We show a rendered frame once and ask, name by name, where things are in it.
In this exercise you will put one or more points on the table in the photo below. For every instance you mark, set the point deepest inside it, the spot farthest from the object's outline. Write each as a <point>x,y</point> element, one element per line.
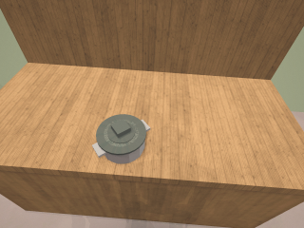
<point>223,148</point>

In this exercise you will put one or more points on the knob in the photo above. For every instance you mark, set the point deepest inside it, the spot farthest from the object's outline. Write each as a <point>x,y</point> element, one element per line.
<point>120,128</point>

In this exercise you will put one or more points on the lid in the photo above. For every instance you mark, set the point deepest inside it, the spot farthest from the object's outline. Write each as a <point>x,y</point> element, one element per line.
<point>127,143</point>

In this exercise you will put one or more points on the pot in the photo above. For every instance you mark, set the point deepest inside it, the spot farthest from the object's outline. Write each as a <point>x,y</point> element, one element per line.
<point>121,159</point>

